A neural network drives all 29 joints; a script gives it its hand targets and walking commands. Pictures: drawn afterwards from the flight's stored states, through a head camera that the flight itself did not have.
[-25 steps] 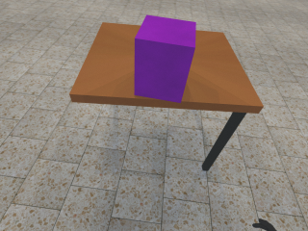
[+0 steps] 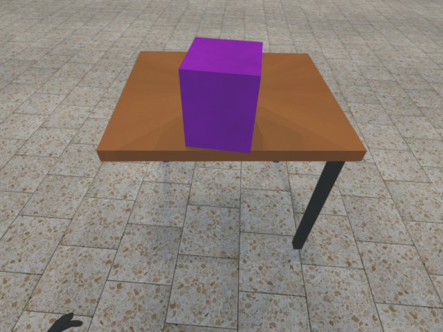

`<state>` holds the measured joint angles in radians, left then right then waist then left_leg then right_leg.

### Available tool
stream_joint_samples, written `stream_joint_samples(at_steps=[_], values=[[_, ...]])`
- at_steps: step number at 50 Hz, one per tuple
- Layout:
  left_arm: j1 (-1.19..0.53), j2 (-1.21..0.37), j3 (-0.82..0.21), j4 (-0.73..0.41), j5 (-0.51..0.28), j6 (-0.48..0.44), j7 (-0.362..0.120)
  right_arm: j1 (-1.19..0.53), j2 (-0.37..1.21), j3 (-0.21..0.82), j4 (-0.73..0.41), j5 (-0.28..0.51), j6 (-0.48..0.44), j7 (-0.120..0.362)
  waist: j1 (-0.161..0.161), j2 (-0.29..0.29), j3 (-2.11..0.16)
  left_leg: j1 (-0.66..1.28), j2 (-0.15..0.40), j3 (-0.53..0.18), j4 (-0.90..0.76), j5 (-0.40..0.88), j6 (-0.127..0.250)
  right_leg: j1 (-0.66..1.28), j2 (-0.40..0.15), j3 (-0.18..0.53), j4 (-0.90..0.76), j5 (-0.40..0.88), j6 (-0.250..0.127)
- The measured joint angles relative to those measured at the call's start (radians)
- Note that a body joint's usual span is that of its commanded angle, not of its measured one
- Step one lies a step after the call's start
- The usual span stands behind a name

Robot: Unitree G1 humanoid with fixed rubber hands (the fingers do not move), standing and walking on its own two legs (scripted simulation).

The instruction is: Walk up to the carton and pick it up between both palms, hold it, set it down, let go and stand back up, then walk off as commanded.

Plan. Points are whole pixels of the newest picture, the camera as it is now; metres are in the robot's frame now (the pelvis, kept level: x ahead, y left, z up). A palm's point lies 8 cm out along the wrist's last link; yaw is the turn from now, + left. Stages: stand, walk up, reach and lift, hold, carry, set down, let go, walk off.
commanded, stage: stand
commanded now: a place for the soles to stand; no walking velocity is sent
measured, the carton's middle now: (223, 95) +0.76 -0.03 +0.05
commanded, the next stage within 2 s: none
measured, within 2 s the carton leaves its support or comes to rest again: neither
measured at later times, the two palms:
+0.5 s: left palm out of the picture +0.10 +0.30 -0.10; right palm out of the picture +0.12 -0.32 -0.10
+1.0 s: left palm out of the picture +0.10 +0.29 -0.10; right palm out of the picture +0.09 -0.32 -0.10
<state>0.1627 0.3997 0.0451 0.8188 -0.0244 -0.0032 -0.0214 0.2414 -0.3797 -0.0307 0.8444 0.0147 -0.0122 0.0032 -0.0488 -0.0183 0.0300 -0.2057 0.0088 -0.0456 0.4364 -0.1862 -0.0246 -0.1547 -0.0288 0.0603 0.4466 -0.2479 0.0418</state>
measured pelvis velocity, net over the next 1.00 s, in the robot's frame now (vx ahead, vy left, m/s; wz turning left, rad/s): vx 0.01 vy -0.02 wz -0.01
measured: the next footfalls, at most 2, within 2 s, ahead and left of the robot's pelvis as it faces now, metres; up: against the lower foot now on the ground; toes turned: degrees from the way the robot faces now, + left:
none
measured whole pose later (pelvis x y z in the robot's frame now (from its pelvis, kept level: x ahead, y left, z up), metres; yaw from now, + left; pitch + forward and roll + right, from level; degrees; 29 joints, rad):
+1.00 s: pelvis +0.01 -0.02 +0.01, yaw -1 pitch -3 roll +0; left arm 0.13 0.37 0.04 1.05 -0.01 -0.01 0.02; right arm 0.12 -0.36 -0.04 1.08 0.00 -0.01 -0.01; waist -0.01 0.00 0.06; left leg -0.12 0.04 -0.04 0.33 -0.16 -0.05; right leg -0.08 0.00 0.06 0.35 -0.21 0.02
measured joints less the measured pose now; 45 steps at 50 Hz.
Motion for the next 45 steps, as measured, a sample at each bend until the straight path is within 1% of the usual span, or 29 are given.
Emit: stream_joint_samples(at_steps=[3,7,13,17,24,30,41,45], values=[[-0.004,-0.007,-0.007,0.011,0.003,-0.002,0.003,-0.014,-0.001,0.002,0.002,-0.002,-0.005,0.000,0.000,-0.001,0.004,0.001,0.000,-0.001,-0.001,-0.002,-0.001,0.003,0.000,-0.001,-0.004,-0.001,0.000],[-0.017,-0.010,-0.016,0.039,0.019,-0.014,0.010,-0.045,0.000,0.000,0.054,-0.011,-0.011,0.011,0.024,-0.004,0.016,0.019,0.006,0.000,-0.012,-0.004,-0.004,0.025,0.004,-0.001,-0.026,0.004,-0.002],[-0.023,-0.001,-0.020,0.092,0.015,-0.011,0.021,-0.085,0.002,-0.001,0.105,-0.010,-0.005,0.007,0.042,-0.005,0.022,0.033,0.010,-0.001,-0.027,-0.002,-0.007,0.042,0.007,-0.003,-0.046,0.008,-0.004],[-0.020,0.006,-0.021,0.144,0.009,-0.005,0.025,-0.110,0.005,-0.005,0.129,-0.008,-0.003,0.001,0.038,-0.002,0.025,0.040,0.011,-0.004,-0.043,0.003,-0.010,0.048,0.008,-0.006,-0.060,0.012,-0.006],[-0.025,-0.004,-0.023,0.196,0.014,-0.009,0.031,-0.138,0.004,-0.004,0.170,-0.005,0.000,-0.006,0.051,0.006,0.027,0.058,0.015,-0.002,-0.066,0.012,-0.014,0.060,0.011,-0.005,-0.070,0.016,-0.010],[-0.035,-0.020,-0.018,0.216,0.013,-0.010,0.031,-0.148,0.014,-0.008,0.198,-0.005,0.004,-0.012,0.057,0.013,0.025,0.068,0.020,-0.005,-0.082,0.019,-0.019,0.069,0.016,-0.008,-0.084,0.022,-0.015],[-0.037,-0.031,-0.011,0.231,0.012,-0.014,0.036,-0.130,0.008,-0.012,0.225,-0.010,0.000,-0.018,0.052,0.013,0.029,0.081,0.029,-0.003,-0.103,0.031,-0.025,0.076,0.023,-0.006,-0.097,0.031,-0.022],[-0.033,-0.035,-0.008,0.233,0.013,-0.011,0.035,-0.127,0.012,-0.012,0.231,-0.011,0.006,-0.019,0.044,0.015,0.026,0.079,0.031,-0.001,-0.103,0.030,-0.027,0.073,0.026,-0.004,-0.096,0.032,-0.023]])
